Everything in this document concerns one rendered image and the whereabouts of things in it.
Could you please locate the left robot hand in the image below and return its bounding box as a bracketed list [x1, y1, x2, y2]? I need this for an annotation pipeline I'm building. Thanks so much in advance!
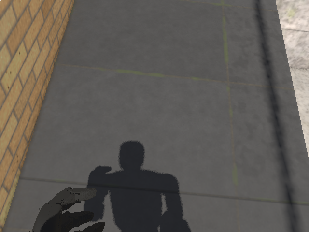
[29, 187, 105, 232]

